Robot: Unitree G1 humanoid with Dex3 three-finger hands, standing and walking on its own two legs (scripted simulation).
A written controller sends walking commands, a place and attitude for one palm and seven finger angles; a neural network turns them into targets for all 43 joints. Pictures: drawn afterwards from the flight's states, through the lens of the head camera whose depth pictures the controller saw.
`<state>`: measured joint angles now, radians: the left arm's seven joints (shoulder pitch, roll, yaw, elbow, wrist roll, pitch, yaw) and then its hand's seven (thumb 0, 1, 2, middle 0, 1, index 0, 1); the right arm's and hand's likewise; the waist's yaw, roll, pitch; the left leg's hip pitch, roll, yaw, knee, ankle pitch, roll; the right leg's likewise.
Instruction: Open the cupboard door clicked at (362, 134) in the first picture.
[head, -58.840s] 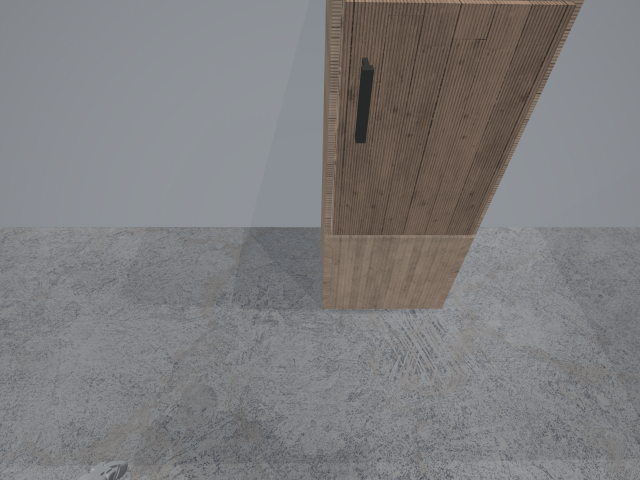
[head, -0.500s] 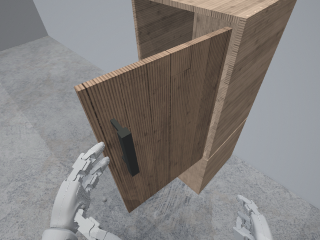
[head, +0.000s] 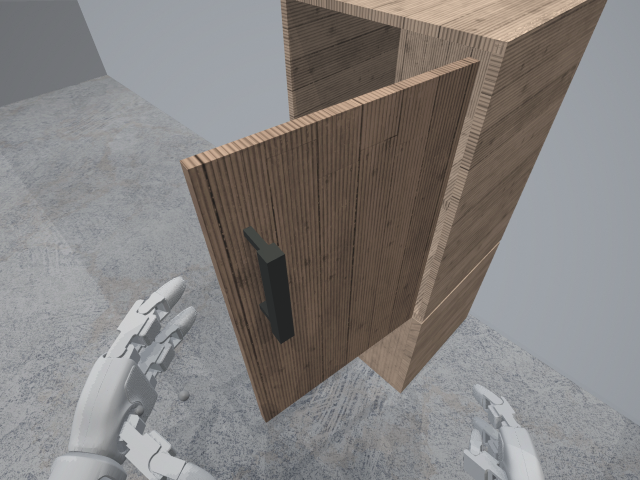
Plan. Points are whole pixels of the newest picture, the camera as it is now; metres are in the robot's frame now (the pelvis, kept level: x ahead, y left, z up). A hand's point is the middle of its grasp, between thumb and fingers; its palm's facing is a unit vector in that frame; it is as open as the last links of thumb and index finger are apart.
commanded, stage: draw the hand back to the body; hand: left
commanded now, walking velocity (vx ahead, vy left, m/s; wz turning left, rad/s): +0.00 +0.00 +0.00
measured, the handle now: (268, 287) +0.31 +0.09 +0.12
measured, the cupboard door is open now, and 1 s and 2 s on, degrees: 82 82 82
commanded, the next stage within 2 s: step back with the hand held close in 1.38 s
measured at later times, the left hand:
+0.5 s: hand (108, 370) +0.18 +0.22 +0.15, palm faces +0.25 -0.93 -0.29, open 15.0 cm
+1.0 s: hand (60, 309) +0.22 +0.27 +0.18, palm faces +0.41 -0.82 -0.39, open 9.2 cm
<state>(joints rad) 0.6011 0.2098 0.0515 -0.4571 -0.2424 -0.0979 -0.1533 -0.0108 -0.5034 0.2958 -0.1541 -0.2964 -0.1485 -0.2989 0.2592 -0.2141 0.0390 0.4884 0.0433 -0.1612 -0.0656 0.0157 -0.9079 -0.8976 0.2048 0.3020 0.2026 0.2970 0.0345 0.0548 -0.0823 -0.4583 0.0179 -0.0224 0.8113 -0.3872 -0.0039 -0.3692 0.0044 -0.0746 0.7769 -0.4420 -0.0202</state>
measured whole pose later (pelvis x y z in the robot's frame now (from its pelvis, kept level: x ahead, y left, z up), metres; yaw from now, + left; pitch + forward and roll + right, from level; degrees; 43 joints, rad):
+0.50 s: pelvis +0.00 +0.02 +0.02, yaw +0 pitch -3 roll -1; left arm 0.57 0.29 0.14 -0.49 -0.08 -0.03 0.07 -0.01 -0.26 0.40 -0.16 -0.30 -0.16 -0.30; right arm 0.22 -0.21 0.07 0.56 0.01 -0.17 -0.10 0.02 -0.91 -0.90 0.21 0.30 0.20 0.30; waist 0.05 0.05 -0.01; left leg -0.26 0.01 0.00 0.60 -0.29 0.02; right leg -0.17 0.00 -0.06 0.54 -0.32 0.00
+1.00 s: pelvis +0.03 +0.02 +0.04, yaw -2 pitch -4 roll +0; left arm 0.49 0.34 0.30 -0.42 -0.06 -0.06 0.12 0.01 0.59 0.77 -0.20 -0.30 -0.19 -0.30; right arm 0.18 -0.22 0.03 0.62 0.00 -0.09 -0.08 0.01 -0.91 -0.90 0.21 0.30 0.20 0.30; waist 0.07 0.05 0.02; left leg -0.12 0.00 0.02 0.43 -0.25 0.02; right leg -0.04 -0.01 -0.03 0.38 -0.28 0.00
